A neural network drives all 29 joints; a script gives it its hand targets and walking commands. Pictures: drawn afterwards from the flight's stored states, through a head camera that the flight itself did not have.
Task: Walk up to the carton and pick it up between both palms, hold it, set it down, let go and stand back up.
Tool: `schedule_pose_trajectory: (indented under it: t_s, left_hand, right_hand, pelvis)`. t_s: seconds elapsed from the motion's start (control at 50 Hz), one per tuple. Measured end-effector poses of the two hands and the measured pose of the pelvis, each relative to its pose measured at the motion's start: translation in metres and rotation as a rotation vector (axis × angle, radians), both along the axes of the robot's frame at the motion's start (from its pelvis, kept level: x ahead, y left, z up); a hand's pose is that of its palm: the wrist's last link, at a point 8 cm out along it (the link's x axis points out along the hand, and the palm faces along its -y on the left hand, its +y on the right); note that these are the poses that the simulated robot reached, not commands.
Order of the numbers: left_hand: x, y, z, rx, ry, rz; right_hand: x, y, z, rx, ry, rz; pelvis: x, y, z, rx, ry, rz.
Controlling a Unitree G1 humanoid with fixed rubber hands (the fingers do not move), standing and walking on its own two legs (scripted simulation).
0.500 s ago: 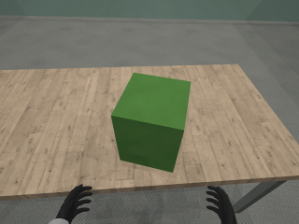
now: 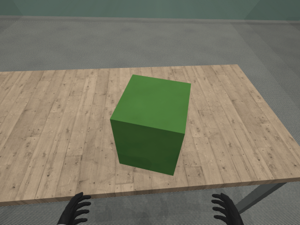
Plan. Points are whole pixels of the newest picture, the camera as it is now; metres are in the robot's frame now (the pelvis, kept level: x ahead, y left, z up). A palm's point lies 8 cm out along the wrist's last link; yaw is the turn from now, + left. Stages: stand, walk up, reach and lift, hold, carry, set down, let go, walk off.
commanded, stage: let go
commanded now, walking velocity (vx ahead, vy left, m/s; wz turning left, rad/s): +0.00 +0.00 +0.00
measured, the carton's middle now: (153, 125) +0.44 +0.00 -0.02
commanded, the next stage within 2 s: stand in 0.44 s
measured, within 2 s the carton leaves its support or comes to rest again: neither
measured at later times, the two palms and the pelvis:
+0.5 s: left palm out of the picture +0.15 +0.22 -0.08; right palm out of the picture +0.14 -0.24 -0.09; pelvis -0.01 -0.01 +0.00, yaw +1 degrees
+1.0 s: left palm out of the picture +0.03 +0.29 -0.10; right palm out of the picture +0.09 -0.29 -0.11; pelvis -0.03 -0.01 +0.00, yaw +5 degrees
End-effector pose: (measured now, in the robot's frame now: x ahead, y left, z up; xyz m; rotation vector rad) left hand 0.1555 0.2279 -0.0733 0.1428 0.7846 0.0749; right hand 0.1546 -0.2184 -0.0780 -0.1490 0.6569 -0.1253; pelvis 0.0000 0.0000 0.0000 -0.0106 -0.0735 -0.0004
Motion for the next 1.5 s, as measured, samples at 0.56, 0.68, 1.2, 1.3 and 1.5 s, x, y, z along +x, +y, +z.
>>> schedule_pose_trajectory:
  t_s: [0.56, 0.68, 1.2, 1.3, 1.5]
  left_hand:
    - [-0.016, 0.009, -0.005, 0.117, 0.029, 0.01]
    - [-0.059, 0.051, -0.009, 0.2, 0.097, 0.087]
    - [-0.147, 0.062, -0.03, 0.186, 0.278, 0.146]
    - [-0.155, 0.066, -0.03, 0.192, 0.303, 0.157]
    - [-0.157, 0.072, -0.028, 0.208, 0.311, 0.177]
  right_hand:
    - [-0.02, -0.035, -0.019, -0.063, 0.195, 0.056]
    - [-0.04, -0.07, -0.022, -0.138, 0.295, 0.034]
    - [-0.085, -0.067, -0.033, -0.149, 0.418, 0.072]
    - [-0.09, -0.071, -0.034, -0.158, 0.439, 0.067]
    - [-0.085, -0.081, -0.032, -0.184, 0.438, 0.061]
  pelvis:
    - [-0.009, -0.009, -0.004, 0.008, 0.042, 0.03]
    - [-0.013, -0.009, -0.007, 0.007, 0.042, 0.052]
    - [-0.037, -0.007, -0.003, 0.006, 0.013, 0.094]
    - [-0.038, -0.008, -0.003, 0.006, 0.011, 0.098]
    - [-0.038, -0.009, -0.002, 0.005, 0.006, 0.102]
